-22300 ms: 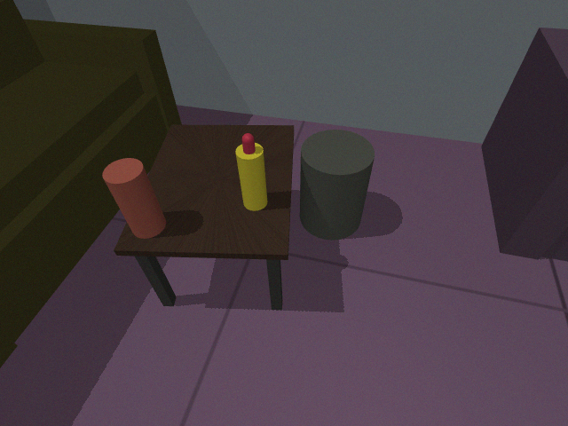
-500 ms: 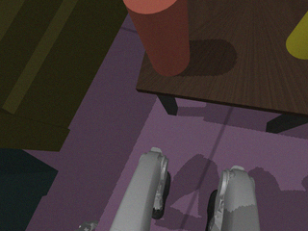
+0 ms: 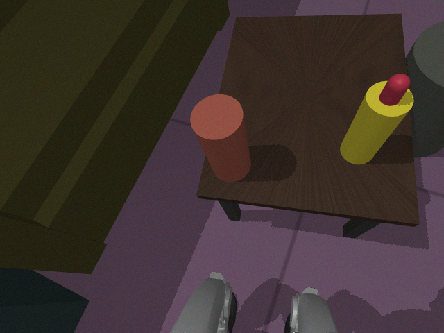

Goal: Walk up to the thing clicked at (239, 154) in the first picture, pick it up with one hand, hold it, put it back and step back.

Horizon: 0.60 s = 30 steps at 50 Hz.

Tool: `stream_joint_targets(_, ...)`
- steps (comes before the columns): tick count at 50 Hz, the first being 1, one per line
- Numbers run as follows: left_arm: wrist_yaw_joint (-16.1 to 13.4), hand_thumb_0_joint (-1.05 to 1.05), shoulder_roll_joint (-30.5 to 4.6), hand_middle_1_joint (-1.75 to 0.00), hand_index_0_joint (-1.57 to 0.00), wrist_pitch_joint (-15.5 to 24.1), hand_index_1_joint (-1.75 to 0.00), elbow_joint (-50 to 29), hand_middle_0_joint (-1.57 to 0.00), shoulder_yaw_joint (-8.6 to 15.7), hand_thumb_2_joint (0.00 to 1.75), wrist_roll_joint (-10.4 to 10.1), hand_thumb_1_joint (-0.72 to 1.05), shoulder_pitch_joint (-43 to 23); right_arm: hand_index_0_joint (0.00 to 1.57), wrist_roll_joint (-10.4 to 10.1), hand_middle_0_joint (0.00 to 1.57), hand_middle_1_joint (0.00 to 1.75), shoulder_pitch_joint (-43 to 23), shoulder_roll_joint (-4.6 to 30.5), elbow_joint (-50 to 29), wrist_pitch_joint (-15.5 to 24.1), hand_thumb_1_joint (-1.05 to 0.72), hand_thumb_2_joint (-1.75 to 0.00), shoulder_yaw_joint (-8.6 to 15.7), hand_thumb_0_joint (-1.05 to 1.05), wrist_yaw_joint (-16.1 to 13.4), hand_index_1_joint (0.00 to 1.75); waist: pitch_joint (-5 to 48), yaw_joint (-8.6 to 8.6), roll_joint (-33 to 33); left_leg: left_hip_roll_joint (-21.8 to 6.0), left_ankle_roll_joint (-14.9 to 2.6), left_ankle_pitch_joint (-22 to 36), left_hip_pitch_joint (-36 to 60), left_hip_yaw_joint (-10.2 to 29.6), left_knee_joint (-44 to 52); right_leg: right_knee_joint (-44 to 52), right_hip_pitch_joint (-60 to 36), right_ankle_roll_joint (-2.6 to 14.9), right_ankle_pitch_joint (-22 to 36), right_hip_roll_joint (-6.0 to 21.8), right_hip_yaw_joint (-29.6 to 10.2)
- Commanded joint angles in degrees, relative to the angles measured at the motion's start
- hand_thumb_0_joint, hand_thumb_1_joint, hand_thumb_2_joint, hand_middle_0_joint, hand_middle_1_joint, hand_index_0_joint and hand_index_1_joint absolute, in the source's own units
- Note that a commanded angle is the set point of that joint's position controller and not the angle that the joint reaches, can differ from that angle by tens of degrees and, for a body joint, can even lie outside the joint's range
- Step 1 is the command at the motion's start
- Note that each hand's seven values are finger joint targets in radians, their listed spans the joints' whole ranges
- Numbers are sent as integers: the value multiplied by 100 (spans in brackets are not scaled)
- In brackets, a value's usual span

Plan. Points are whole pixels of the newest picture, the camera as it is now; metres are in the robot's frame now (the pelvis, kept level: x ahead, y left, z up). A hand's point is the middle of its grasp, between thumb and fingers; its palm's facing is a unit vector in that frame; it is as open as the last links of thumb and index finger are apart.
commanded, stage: home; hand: right
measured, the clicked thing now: (374, 121) +0.57 -0.22 -0.12
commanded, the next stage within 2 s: none
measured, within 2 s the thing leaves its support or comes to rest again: neither
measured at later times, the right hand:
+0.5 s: hand out of the picture +0.28 -0.24 +0.00, palm faces +0.21 +0.92 -0.33, open 16.8 cm
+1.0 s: hand out of the picture +0.18 -0.17 +0.01, palm faces +0.12 +0.97 -0.22, open 17.2 cm
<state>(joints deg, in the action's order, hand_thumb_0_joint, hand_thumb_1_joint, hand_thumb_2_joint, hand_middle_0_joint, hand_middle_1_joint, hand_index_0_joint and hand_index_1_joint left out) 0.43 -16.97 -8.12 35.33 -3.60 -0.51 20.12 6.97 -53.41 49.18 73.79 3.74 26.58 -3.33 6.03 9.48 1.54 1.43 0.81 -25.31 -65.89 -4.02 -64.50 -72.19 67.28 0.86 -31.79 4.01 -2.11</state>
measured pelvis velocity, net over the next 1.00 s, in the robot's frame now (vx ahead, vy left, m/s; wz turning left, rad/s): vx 0.03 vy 0.02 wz -0.08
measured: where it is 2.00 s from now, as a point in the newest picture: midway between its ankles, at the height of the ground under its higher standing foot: outside the picture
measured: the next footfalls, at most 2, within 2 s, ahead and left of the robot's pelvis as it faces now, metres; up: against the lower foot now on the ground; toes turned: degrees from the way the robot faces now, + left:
none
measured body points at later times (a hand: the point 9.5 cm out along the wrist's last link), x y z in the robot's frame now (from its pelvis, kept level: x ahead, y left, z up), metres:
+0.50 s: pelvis +0.03 +0.00 +0.07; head +0.08 +0.00 +0.51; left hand +0.17 +0.24 -0.04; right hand +0.26 -0.29 +0.02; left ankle +0.04 +0.14 -0.63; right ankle +0.01 -0.10 -0.63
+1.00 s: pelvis +0.03 +0.02 +0.06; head +0.06 +0.02 +0.51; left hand +0.22 +0.26 -0.01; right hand +0.17 -0.22 +0.03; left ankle +0.04 +0.14 -0.63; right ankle +0.01 -0.10 -0.63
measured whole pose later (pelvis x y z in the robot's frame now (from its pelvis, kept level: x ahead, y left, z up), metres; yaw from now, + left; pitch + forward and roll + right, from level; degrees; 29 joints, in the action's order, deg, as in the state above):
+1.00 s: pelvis +0.03 +0.02 +0.06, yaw -5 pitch +9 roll +2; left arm -8.8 -13.5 8.3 29.3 -1.2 -1.6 14.4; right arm -3.1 26.7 12.9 -3.4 -21.6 1.0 -1.5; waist 7.4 1.8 2.8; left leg -0.2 -0.6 -25.3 -35.1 -4.9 -51.2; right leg -54.5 35.4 -0.9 -28.4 2.1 -2.6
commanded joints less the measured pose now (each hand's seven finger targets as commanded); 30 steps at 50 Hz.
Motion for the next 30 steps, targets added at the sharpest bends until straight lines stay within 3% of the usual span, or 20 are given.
stream_joint_targets(1, -100, 0, -1049, -29, -20, 79, -30, -405, -20, 451, 90, -86, 90, 839, 7, -212, 7, 8, -249, 447, -1273, 19, 41, -14, -312, 0, -54, 8, 2582, -121, 885, 161, -281, 1905, 1991, -14, 926, 1386, -2681, -91, 2940, -43, -192)
stream_joint_targets(3, -114, 0, -1037, -29, -20, 92, -29, -460, -20, 550, 90, -136, 90, 835, 6, -318, 6, 7, 545, 125, -1725, -57, 45, -12, -412, 0, -65, 7, 2682, -254, 786, 174, -291, 2095, 2255, -38, 1088, 1591, -3120, -102, 3278, -32, -221)
stream_joint_targets(4, -133, 0, -1025, -29, -20, 99, -29, -482, -20, 570, 90, -152, 90, 802, 6, -342, 6, 7, 480, 160, -2252, -73, 45, -12, -434, 0, -93, 7, 2802, -301, 927, 156, -300, 2097, 2427, -16, 1193, 1686, -3304, -96, 3281, -43, -186)
stream_joint_targets(5, -166, 0, -1037, -29, -20, 109, -29, -546, -20, 595, 90, -189, 90, 747, 6, -388, 6, 7, 884, 330, -2720, -91, 45, -11, -321, 0, -154, 7, 2837, -488, 1025, 158, -307, 1973, 2696, -33, 1329, 1920, -3497, -120, 3166, -60, -178)
stream_joint_targets(8, -309, 0, -882, -29, -20, 212, -29, -551, -20, 544, 90, -252, 90, 520, 6, -547, 6, 7, 1392, -35, -3849, -145, 47, -10, -585, 0, -316, 7, 2831, -601, 1237, 132, -320, 1902, 3080, -31, 1628, 2294, -4005, -157, 3083, -102, -140)
stream_joint_targets(11, -505, 0, -736, -29, -20, 312, -29, -470, -20, 488, 90, -246, 90, 406, 6, -628, 6, 6, 2392, -271, -4280, -185, 49, -9, -603, 0, -534, 6, 2199, -636, 1126, 95, -315, 1839, 3255, -28, 1845, 2601, -4032, -199, 2957, -99, -168)
stream_joint_targets(14, -669, 0, -590, -29, -20, 405, -29, -506, -20, 444, 90, -222, 90, 263, 6, -719, 6, 7, 2673, -929, -4542, -170, 46, -11, -910, 0, -614, 7, 1685, -575, 921, 47, -322, 1814, 3477, 14, 2098, 2767, -4054, -160, 2712, -135, -28)
stream_joint_targets(15, -700, 0, -498, -29, -20, 443, -30, -541, -22, 396, 88, -204, 86, 127, 3, -728, 3, 2, 2743, -1077, -4520, -180, 54, -3, -964, 0, -629, 2, 1494, -568, 896, 34, -331, 1744, 3545, 22, 2157, 2837, -3999, -145, 2600, -157, 15)
stream_joint_targets(16, -706, 0, -414, -29, -20, 546, -30, -450, -20, 453, 90, -86, 90, 196, 7, -684, 7, 9, 3554, -1837, -4613, -343, 46, -11, -1242, 0, -472, 9, 959, -553, 794, 65, -335, 1660, 3460, 57, 2206, 2794, -3536, -61, 2372, -197, 67)
stream_joint_targets(17, -723, 0, -442, -29, -20, 645, -29, -556, -20, 499, 90, -97, 90, 96, 7, -724, 7, 8, 3985, -1994, -4703, -438, 38, -16, -1283, 0, -408, 8, 978, -531, 600, 66, -325, 1683, 3519, 42, 2237, 2826, -3587, -36, 2336, -198, 64)
stream_joint_targets(18, -723, 0, -470, -29, -20, 722, -29, -656, -20, 497, 90, -103, 90, -60, 7, -727, 7, 9, 3712, -1865, -5071, -478, 36, -17, -1257, 0, -400, 9, 1106, -608, 757, 25, -314, 1620, 3624, 68, 2281, 2866, -3647, -33, 2178, -227, 109)
stream_joint_targets(19, -728, 0, -466, -29, -20, 761, -29, -741, -20, 507, 90, -128, 90, -137, 7, -762, 7, 9, 3278, -1481, -5945, -449, 35, -18, -1057, 0, -430, 9, 1381, -671, 872, 21, -316, 1544, 3763, 64, 2281, 2925, -3870, -38, 2122, -203, 90)
stream_joint_targets(20, -721, 0, -461, -29, -20, 821, -29, -759, -20, 521, 90, -135, 90, -179, 7, -780, 7, 8, 3905, -1995, -5715, -576, 37, -16, -1435, 0, -369, 8, 1332, -636, 709, 33, -310, 1533, 3729, 5, 2267, 2976, -3974, -55, 2175, -180, 46)
stream_joint_targets(21, -701, 0, -406, -29, -20, 883, -29, -794, -20, 519, 90, -141, 90, -213, 7, -845, 7, 8, 4686, -2702, -5406, -748, 42, -13, -1936, 0, -259, 8, 943, -531, 421, 48, -288, 1485, 3611, -43, 2319, 3007, -3870, -39, 2129, -181, 33)
stream_joint_targets(22, -692, 0, -377, -29, -20, 941, -30, -872, -20, 530, 90, -167, 90, -259, 6, -916, 6, 7, 5006, -2755, -5600, -840, 47, -10, -1931, 0, -219, 7, 839, -580, 247, 50, -262, 1419, 3655, -62, 2344, 3005, -3760, -13, 2023, -191, 11)
stream_joint_targets(23, -705, 0, -416, -29, -20, 994, -29, -908, -20, 579, 90, -184, 90, -273, 6, -949, 6, 6, 5344, -2931, -5742, -939, 50, -9, -2078, 0, -161, 6, 1003, -564, 52, 37, -245, 1572, 3735, -83, 2313, 2971, -3869, 0, 2199, -197, 1)
stream_joint_targets(25, -702, 0, -350, -29, -20, 1064, -29, -1038, -20, 517, 90, -221, 90, -473, 6, -1031, 6, 6, 5722, -2707, -6502, -1176, 49, -9, -1947, 0, -88, 6, 1303, -759, 121, 12, -209, 1668, 3947, -63, 2335, 2923, -3931, 7, 2316, -241, 20)
stream_joint_targets(28, -743, 0, -375, -29, -20, 1175, -29, -1249, -20, 505, 90, -281, 90, -714, 6, -1119, 6, 6, 6929, -2790, -7131, -1646, 50, -9, -2111, 0, 25, 6, 1092, -747, -115, 24, -150, 1887, 3973, -118, 2319, 2876, -3948, 20, 2553, -268, 27)
stream_joint_targets(29, -770, 0, -363, -29, -20, 1220, -29, -1269, -20, 490, 90, -281, 90, -790, 6, -1121, 6, 7, 6721, -2785, -7529, -1735, 48, -10, -2184, 0, 52, 7, 1119, -693, -21, 24, -143, 1898, 3945, -101, 2292, 2861, -3962, 16, 2565, -268, 14)
stream_joint_targets(30, -791, 0, -357, -29, -20, 1266, -29, -1324, -20, 484, 90, -280, 90, -878, 6, -1098, 6, 7, 6726, -2685, -7897, -1799, 47, -10, -2115, 0, 53, 7, 1074, -752, 49, 8, -139, 1808, 3921, -73, 2298, 2846, -3956, 16, 2426, -289, 40)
